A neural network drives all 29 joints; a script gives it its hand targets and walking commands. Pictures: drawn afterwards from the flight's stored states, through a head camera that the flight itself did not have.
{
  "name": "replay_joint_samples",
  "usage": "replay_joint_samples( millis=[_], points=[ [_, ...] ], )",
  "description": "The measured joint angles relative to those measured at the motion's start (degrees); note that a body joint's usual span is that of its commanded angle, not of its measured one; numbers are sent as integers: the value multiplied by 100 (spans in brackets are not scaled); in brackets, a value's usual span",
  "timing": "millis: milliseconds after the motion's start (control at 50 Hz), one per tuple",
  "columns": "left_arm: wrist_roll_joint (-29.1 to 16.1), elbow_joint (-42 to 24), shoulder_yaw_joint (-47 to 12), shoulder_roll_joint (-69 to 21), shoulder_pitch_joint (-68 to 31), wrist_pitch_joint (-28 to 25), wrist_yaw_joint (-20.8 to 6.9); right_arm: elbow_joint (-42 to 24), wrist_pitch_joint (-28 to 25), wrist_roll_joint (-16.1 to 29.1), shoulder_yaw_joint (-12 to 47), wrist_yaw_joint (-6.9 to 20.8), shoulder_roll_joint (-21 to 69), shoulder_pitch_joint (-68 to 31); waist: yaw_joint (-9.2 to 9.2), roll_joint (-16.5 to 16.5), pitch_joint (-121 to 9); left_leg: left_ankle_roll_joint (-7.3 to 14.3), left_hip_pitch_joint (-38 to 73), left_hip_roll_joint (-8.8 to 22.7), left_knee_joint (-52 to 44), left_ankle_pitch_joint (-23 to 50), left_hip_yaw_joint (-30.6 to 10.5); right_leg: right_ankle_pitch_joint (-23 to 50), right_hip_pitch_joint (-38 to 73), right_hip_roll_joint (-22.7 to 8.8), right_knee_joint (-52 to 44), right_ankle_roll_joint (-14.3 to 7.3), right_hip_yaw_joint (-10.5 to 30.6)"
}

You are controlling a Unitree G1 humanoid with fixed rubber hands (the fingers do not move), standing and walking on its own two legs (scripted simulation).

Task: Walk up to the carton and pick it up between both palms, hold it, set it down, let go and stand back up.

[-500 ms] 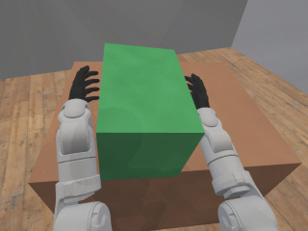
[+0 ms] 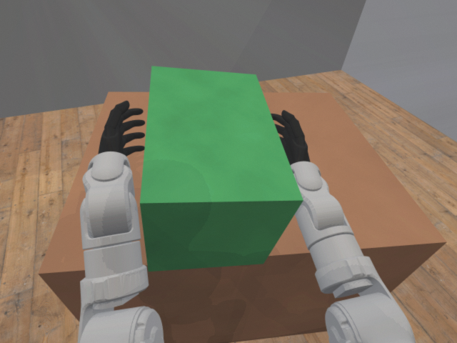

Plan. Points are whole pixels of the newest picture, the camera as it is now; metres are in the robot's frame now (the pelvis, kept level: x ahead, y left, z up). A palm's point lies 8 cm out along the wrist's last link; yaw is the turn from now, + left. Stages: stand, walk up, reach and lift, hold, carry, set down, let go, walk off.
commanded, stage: hold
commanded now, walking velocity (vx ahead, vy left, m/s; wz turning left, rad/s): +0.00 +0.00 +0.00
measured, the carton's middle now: (207, 164) +0.39 +0.01 +0.14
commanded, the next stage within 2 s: set down in 1.94 s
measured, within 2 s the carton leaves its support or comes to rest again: neither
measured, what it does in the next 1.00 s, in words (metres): stands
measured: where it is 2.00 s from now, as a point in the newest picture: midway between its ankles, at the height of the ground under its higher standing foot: outside the picture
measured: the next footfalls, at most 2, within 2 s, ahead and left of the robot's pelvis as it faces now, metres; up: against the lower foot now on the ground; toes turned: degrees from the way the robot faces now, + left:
none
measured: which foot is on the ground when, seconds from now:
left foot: down 0.00-1.00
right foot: down 0.00-1.00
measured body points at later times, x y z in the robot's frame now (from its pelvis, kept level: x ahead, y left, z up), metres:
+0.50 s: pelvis -0.01 +0.01 +0.00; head -0.04 +0.04 +0.45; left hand +0.37 +0.16 +0.20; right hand +0.37 -0.13 +0.17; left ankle +0.01 +0.11 -0.75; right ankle +0.03 -0.10 -0.75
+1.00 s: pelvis +0.00 +0.00 +0.00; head -0.02 +0.03 +0.45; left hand +0.38 +0.15 +0.19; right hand +0.38 -0.14 +0.17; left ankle +0.01 +0.11 -0.75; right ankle +0.03 -0.10 -0.75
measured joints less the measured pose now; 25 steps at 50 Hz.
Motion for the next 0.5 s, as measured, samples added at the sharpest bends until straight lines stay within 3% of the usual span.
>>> replay_joint_samples(
  millis=[260,500],
  points=[
    [-50,55,7,-12,105,-23,-22,-33,41,80,94,-56,-32,117,-7,54,-38,34,30,-14,83,-40,19,17,66,-15,-4,37,16],
    [-1,364,43,23,-189,-23,4,180,46,-119,-237,72,82,-69,79,42,-93,58,-51,-62,17,43,41,19,-88,-67,84,41,34]
  ],
)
